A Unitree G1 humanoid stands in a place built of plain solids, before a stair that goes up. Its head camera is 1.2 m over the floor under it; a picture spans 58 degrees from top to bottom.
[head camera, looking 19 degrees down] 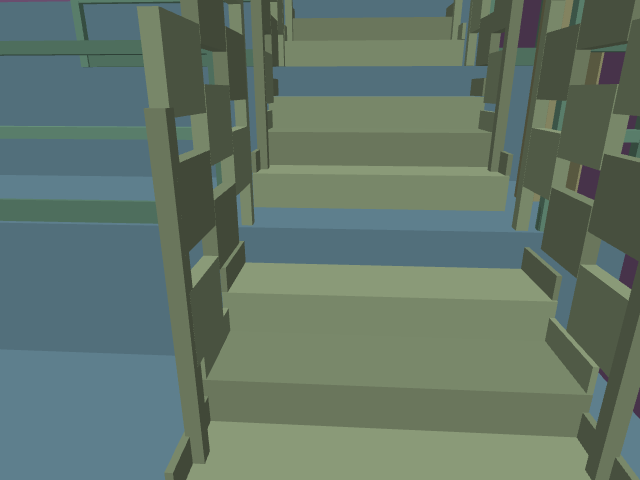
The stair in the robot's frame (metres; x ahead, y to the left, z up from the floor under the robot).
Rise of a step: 0.16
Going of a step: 0.30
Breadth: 1.22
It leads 4 degrees to the right of straight ahead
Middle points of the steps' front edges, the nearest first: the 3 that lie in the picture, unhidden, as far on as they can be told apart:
1.13 -0.22 0.33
1.43 -0.24 0.49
1.72 -0.26 0.65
